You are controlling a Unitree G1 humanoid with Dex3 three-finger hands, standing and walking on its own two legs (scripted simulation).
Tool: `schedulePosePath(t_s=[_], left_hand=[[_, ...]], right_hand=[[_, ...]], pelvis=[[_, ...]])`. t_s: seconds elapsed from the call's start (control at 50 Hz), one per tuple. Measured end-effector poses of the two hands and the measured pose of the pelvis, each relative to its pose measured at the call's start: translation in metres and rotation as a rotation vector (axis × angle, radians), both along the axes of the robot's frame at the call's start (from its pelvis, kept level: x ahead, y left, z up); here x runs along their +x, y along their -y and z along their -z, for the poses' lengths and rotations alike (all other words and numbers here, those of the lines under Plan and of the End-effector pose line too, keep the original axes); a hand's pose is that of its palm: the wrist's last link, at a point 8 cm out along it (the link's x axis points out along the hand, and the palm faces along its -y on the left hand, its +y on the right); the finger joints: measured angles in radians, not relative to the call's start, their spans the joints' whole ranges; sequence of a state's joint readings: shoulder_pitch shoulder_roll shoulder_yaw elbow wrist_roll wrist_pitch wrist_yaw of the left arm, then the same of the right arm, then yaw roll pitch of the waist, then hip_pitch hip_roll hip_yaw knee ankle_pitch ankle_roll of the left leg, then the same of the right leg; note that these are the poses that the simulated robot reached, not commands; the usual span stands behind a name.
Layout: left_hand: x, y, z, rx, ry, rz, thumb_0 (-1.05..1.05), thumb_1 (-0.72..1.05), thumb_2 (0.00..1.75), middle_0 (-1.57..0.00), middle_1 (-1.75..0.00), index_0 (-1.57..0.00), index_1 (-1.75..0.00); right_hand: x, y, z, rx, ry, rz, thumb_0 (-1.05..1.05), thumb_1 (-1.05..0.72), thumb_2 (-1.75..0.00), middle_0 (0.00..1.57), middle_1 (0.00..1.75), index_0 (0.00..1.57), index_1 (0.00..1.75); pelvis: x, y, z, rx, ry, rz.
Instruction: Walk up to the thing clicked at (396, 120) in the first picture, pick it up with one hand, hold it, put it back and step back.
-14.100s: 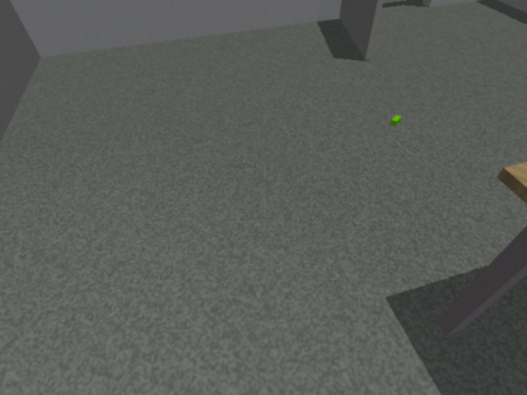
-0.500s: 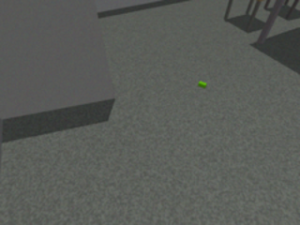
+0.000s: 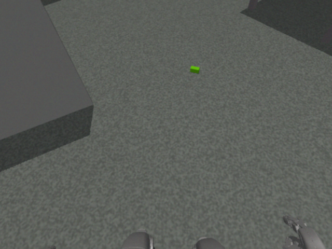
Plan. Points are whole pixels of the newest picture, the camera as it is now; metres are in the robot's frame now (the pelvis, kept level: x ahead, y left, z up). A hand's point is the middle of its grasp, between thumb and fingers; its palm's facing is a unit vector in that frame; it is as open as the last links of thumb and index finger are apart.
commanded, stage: walk up
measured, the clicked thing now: (194, 69) +1.46 -0.19 -0.71
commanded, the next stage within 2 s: stand in 1.90 s
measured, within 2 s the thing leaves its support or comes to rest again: neither
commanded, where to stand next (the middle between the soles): +0.02 +0.03 m, yaw -17 degrees
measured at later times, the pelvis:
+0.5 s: pelvis -0.05 -0.01 +0.00, yaw -14 degrees
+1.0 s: pelvis -0.08 +0.00 +0.03, yaw -18 degrees
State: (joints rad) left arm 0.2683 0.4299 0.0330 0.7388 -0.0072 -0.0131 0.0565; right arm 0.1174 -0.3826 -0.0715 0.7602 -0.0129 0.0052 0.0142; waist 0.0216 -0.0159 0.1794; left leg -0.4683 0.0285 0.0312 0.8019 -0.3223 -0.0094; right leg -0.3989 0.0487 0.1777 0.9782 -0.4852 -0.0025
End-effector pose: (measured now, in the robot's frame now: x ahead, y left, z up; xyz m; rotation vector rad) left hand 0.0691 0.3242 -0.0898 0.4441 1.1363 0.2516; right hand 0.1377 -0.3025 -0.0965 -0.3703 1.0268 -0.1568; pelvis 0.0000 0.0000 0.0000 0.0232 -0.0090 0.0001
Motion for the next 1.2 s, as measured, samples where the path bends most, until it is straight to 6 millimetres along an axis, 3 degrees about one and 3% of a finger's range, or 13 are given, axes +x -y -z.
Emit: schedulePosePath(t_s=[0.14,0.26,0.34,0.46,0.62,0.74,0.86,1.04,1.2], left_hand=[[0.048,0.014,0.007,-0.057,0.017,0.12,0.0,0.91,0.9,-0.2,-0.3,-0.2,-0.3],[0.068,0.033,-0.001,-0.048,0.062,0.207,0.0,0.91,0.9,-0.2,-0.3,-0.2,-0.3],[0.06,0.041,-0.006,-0.002,0.069,0.236,0.0,0.91,0.9,-0.2,-0.3,-0.2,-0.3],[0.04,0.047,-0.019,0.021,0.026,0.258,0.0,0.91,0.9,-0.2,-0.3,-0.21,-0.3],[0.029,0.04,-0.008,-0.017,0.033,0.275,0.0,0.9,0.9,-0.2,-0.3,-0.21,-0.3],[0.02,0.043,-0.001,-0.083,0.003,0.263,0.0,0.91,0.9,-0.2,-0.3,-0.2,-0.3],[0.015,0.048,0.002,-0.108,0.007,0.26,0.0,0.91,0.9,-0.2,-0.3,-0.2,-0.3],[0.009,0.058,-0.014,-0.099,-0.045,0.271,0.0,0.91,0.9,-0.2,-0.3,-0.2,-0.3],[0.029,0.059,-0.019,-0.099,-0.071,0.275,0.0,0.91,0.9,-0.2,-0.3,-0.2,-0.3]], right_hand=[[-0.036,0.005,-0.019,-0.028,0.027,0.097,0.01,-0.9,-0.9,0.21,0.3,0.21,0.3],[-0.081,0.034,-0.006,-0.042,0.0,0.156,0.01,-0.9,-0.9,0.21,0.3,0.21,0.3],[-0.11,0.05,0.011,-0.025,-0.024,0.229,0.01,-0.9,-0.9,0.21,0.3,0.21,0.3],[-0.15,0.049,0.014,0.014,-0.07,0.293,0.01,-0.9,-0.9,0.21,0.3,0.2,0.29],[-0.21,0.03,0.016,0.001,-0.159,0.314,0.01,-0.9,-0.9,0.21,0.3,0.21,0.29],[-0.247,0.005,0.001,0.014,-0.181,0.348,0.01,-0.9,-0.9,0.21,0.3,0.21,0.29],[-0.249,0.002,-0.005,0.028,-0.144,0.366,0.01,-0.9,-0.9,0.21,0.3,0.21,0.3],[-0.234,0.009,-0.004,0.061,-0.123,0.368,0.01,-0.9,-0.9,0.21,0.3,0.21,0.3],[-0.234,-0.001,-0.005,0.082,-0.173,0.398,0.01,-0.9,-0.9,0.21,0.3,0.21,0.29]], pelvis=[[-0.006,-0.004,-0.007,-0.026,0.022,0.097],[-0.02,0.006,0.002,-0.017,0.015,0.156],[-0.031,0.016,0.009,-0.041,0.031,0.175],[-0.047,0.016,-0.003,0.004,0.017,0.233],[-0.065,0.0,-0.001,-0.011,0.004,0.255],[-0.068,-0.006,-0.012,-0.016,0.035,0.272],[-0.074,-0.001,-0.017,-0.023,0.06,0.294],[-0.075,-0.001,-0.028,-0.01,0.028,0.312],[-0.061,-0.006,-0.036,-0.012,0.006,0.324]])
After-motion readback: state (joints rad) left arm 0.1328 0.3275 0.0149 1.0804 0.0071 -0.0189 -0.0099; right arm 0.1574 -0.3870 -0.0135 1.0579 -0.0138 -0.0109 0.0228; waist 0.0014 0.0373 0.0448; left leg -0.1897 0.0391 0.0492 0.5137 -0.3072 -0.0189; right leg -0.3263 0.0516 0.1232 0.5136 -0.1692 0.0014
